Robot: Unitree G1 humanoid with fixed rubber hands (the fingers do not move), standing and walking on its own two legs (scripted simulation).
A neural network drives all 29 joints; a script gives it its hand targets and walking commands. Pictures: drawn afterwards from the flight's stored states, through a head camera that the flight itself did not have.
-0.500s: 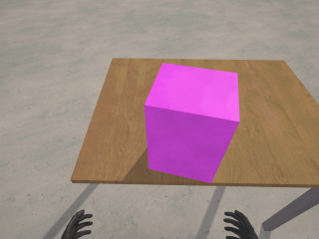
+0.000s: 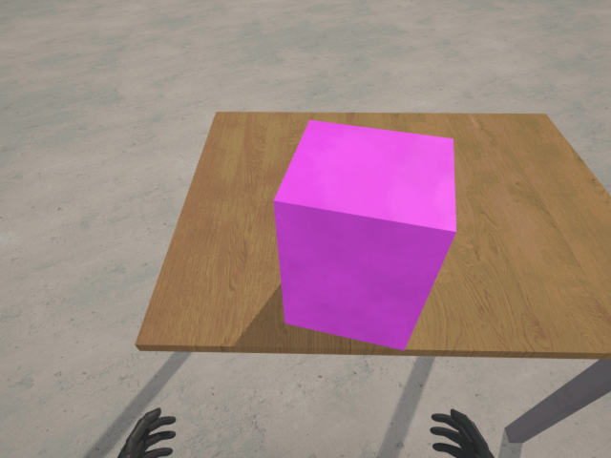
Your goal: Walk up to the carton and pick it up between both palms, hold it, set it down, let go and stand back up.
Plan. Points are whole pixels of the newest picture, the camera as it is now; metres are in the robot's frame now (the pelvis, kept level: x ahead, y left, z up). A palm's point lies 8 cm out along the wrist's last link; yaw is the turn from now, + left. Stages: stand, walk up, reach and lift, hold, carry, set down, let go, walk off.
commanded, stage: stand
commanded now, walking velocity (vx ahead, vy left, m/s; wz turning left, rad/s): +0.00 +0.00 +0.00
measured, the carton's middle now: (359, 241) +0.41 -0.05 +0.05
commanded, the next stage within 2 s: none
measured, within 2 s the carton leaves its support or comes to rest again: neither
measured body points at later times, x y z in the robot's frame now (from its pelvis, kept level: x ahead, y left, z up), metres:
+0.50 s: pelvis +0.01 +0.00 +0.00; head +0.03 -0.01 +0.45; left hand +0.11 +0.25 -0.12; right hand +0.13 -0.24 -0.12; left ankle +0.03 +0.09 -0.74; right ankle -0.02 -0.11 -0.74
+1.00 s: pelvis +0.00 +0.00 +0.00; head +0.01 -0.01 +0.45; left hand +0.09 +0.26 -0.13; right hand +0.11 -0.24 -0.13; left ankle +0.03 +0.09 -0.74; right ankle -0.02 -0.11 -0.74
